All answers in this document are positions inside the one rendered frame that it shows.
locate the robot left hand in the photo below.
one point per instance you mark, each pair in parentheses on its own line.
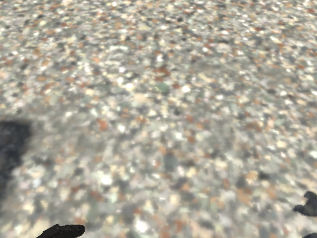
(64,231)

